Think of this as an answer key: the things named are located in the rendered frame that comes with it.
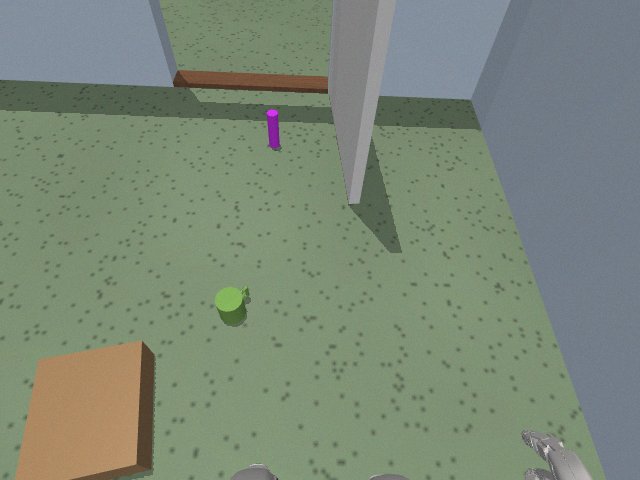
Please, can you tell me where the right robot hand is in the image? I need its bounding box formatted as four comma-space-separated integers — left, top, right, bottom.
521, 430, 593, 480

